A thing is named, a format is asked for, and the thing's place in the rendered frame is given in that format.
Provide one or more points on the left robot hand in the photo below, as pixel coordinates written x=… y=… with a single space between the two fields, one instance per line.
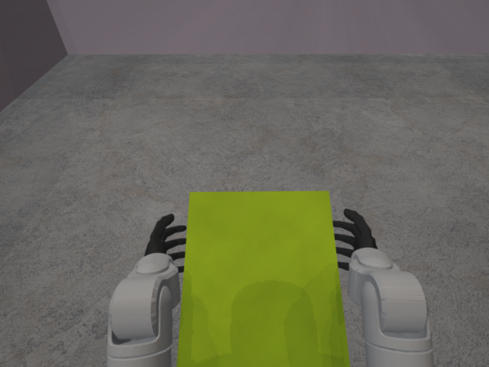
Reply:
x=157 y=242

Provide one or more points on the right robot forearm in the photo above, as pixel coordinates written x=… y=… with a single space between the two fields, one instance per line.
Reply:
x=395 y=312

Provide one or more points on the left robot forearm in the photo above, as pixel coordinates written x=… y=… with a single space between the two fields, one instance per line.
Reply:
x=140 y=329

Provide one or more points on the carton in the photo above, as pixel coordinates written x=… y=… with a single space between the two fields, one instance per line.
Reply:
x=261 y=285

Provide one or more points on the right robot hand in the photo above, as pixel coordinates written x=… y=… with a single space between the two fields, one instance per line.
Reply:
x=361 y=231

